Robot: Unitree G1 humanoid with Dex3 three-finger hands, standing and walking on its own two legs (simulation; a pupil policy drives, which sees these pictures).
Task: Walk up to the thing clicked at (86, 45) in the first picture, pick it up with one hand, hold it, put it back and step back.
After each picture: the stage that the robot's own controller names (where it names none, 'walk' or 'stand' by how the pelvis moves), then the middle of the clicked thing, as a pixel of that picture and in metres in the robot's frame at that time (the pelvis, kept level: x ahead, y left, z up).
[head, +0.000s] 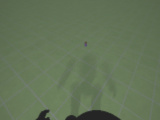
stand; (85, 44) +1.73 +0.09 -0.72
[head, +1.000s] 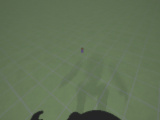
walk; (82, 50) +1.59 +0.27 -0.70
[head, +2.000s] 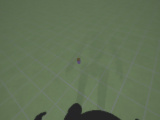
walk; (78, 60) +1.07 +0.30 -0.72
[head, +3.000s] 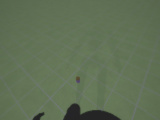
walk; (78, 79) +0.67 +0.21 -0.71
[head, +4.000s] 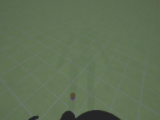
walk; (72, 96) +0.44 +0.13 -0.70
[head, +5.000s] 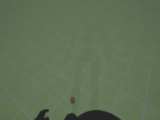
stand; (72, 100) +0.35 +0.19 -0.72
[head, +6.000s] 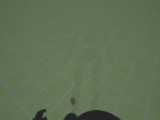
stand; (72, 101) +0.33 +0.17 -0.71
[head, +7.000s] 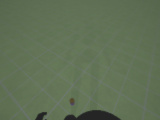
stand; (72, 101) +0.35 +0.17 -0.72
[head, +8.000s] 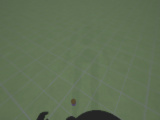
stand; (73, 102) +0.35 +0.16 -0.73
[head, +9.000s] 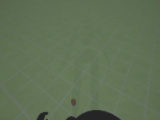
stand; (73, 102) +0.34 +0.17 -0.73
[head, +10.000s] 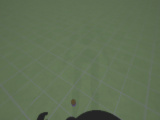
stand; (73, 102) +0.34 +0.17 -0.73
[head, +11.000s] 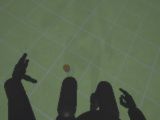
go down; (66, 68) +0.40 +0.20 -0.42
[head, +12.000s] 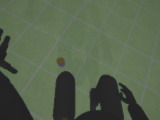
go down; (61, 62) +0.42 +0.23 -0.31
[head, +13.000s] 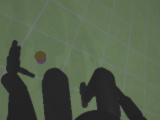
close in; (40, 58) +0.40 +0.26 -0.23
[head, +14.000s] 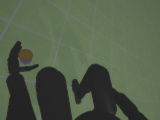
close; (25, 57) +0.40 +0.28 -0.22
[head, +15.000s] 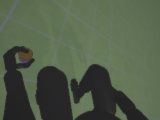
lift; (25, 56) +0.39 +0.28 -0.23
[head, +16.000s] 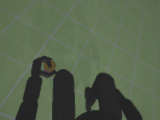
lift; (49, 67) +0.32 +0.26 -0.12
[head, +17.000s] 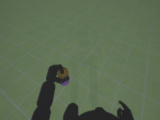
lift; (63, 77) +0.31 +0.17 +0.02
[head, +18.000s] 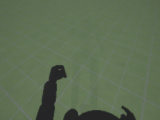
hold; (85, 118) +0.15 -0.01 -0.66
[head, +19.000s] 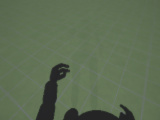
stand; out of the picture +0.11 -0.02 -0.70
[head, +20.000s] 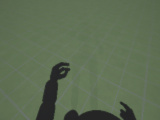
stand; out of the picture +0.08 -0.01 -0.70
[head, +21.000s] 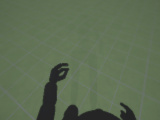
stand; out of the picture +0.06 -0.01 -0.69
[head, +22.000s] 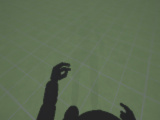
stand; out of the picture +0.03 +0.00 -0.69
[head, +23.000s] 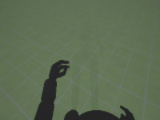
stand; out of the picture +0.00 +0.00 -0.70
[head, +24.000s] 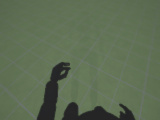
stand; out of the picture -0.01 +0.01 -0.68
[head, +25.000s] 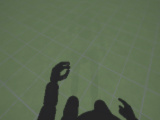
stand; out of the picture -0.02 +0.01 -0.63
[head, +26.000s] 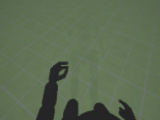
stand; out of the picture -0.05 +0.02 -0.65
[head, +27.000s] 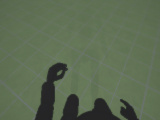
stand; out of the picture -0.06 +0.03 -0.61
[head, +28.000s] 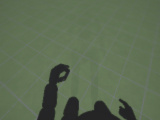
stand; out of the picture -0.09 +0.03 -0.64
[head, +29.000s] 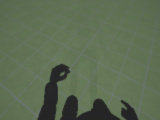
stand; out of the picture -0.10 +0.03 -0.63
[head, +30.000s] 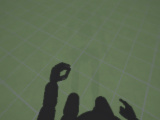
close; out of the picture -0.10 +0.03 -0.60
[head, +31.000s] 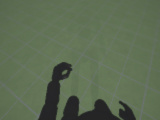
close; out of the picture -0.09 +0.03 -0.63
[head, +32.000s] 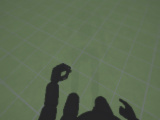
close; out of the picture -0.07 +0.02 -0.60
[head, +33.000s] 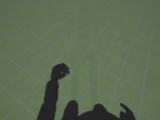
hold; out of the picture -0.06 +0.02 -0.67
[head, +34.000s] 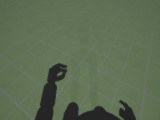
stand; out of the picture -0.06 +0.02 -0.66
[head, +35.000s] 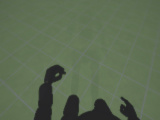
hold; out of the picture -0.03 +0.02 -0.62
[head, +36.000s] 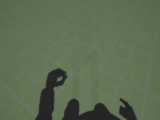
hold; out of the picture -0.04 +0.01 -0.65
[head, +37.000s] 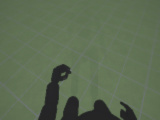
hold; out of the picture -0.04 +0.02 -0.63
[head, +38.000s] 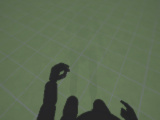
close; out of the picture -0.03 +0.01 -0.63
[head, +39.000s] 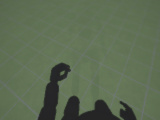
close; out of the picture -0.03 +0.02 -0.63
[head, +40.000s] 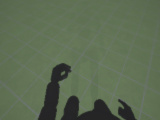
close; out of the picture -0.03 +0.02 -0.63
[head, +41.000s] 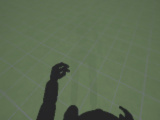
hold; out of the picture -0.06 +0.01 -0.68
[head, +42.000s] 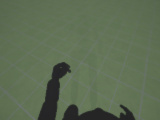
stand; out of the picture -0.04 +0.02 -0.69
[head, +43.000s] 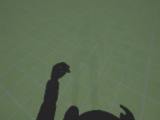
close; out of the picture -0.06 +0.02 -0.69
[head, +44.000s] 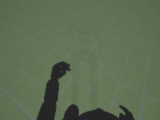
close; out of the picture -0.06 +0.02 -0.68
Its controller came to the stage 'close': yes
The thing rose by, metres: 0.70
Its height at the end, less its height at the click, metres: -0.02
